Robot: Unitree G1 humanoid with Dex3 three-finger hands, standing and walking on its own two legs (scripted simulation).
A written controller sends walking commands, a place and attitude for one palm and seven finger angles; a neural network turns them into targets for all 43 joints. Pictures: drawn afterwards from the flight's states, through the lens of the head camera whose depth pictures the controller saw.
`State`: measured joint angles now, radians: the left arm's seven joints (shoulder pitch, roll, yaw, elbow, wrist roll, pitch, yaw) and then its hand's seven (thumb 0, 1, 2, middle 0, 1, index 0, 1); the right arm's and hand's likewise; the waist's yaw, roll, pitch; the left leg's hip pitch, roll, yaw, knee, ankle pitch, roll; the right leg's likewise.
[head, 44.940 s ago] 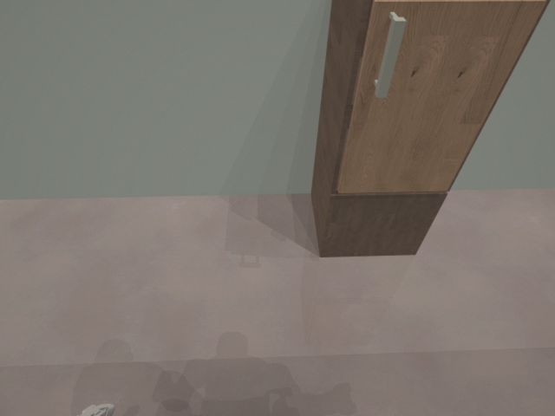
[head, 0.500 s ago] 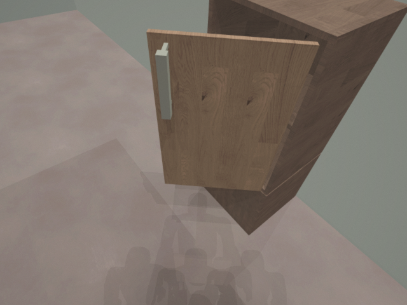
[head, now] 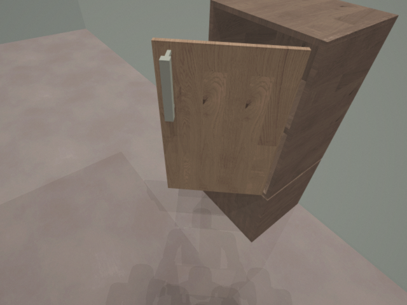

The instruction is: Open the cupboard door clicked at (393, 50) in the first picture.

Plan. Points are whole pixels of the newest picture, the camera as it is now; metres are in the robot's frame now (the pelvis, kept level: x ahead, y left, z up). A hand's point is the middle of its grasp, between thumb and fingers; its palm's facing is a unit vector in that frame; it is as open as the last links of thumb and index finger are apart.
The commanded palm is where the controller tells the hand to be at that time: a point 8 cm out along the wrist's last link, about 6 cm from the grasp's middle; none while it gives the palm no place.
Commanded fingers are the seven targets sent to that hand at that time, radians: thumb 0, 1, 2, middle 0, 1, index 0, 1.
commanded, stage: shuffle to correct the standing spot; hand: left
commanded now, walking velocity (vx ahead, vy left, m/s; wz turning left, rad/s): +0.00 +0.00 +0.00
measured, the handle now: (169, 87) +0.61 +0.13 +0.14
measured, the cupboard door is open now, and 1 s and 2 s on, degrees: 48 48 48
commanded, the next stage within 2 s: come to a stop and stand still in 0.46 s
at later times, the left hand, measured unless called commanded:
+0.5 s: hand out of the picture -0.04 +0.11 -0.18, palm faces +0.08 -0.99 -0.12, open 7.4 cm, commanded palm none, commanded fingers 0.00 0.90 0.90 -0.20 -0.30 -0.20 -0.30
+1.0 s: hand out of the picture +0.04 +0.13 -0.18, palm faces +0.02 -0.98 -0.20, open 7.3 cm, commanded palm none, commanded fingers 0.00 0.90 0.90 -0.20 -0.30 -0.20 -0.30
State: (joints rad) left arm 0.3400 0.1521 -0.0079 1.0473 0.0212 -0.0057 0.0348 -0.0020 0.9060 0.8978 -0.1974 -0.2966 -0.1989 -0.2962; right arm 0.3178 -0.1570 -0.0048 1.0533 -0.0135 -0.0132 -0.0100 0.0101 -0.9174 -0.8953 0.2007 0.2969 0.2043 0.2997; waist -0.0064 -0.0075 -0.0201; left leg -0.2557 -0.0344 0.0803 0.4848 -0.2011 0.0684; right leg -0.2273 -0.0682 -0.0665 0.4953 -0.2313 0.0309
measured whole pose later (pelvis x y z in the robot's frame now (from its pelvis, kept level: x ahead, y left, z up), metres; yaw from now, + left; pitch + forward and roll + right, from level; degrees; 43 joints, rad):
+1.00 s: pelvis +0.02 -0.05 +0.00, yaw +0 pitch -2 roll +0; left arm 0.30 0.17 0.01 0.99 0.02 0.01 0.04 0.01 0.92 0.90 -0.20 -0.30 -0.20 -0.30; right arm 0.25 -0.14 -0.03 1.05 -0.01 0.01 -0.03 0.01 -0.93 -0.90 0.20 0.30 0.20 0.30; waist -0.01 -0.02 0.06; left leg -0.27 0.03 0.07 0.56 -0.27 0.01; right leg -0.23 -0.01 -0.09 0.57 -0.31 -0.03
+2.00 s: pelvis -0.01 +0.00 +0.00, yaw +1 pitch -2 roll -1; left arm 0.32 0.22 -0.01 1.09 0.02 0.00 0.01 0.00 0.90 0.90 -0.20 -0.30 -0.20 -0.30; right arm 0.23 -0.23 -0.02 1.09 -0.01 -0.01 0.01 0.00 -0.90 -0.90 0.20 0.30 0.21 0.30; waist 0.00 -0.01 0.00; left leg -0.25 -0.04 0.09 0.41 -0.13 0.07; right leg -0.22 -0.05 -0.05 0.43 -0.18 0.02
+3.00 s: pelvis +0.02 -0.05 -0.06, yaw +6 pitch +8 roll -3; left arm 0.46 0.27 0.31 -0.04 -0.38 -0.51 -0.43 0.01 0.40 0.68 -0.23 -0.62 -0.23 -0.62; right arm 0.17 -0.28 -0.02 0.57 0.04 -0.28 -0.05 0.01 -0.90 -0.90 0.20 0.30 0.20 0.30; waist 0.06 0.02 -0.09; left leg -0.72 0.02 -0.06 1.04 -0.46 0.00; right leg -0.60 0.03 -0.16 0.96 -0.51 -0.06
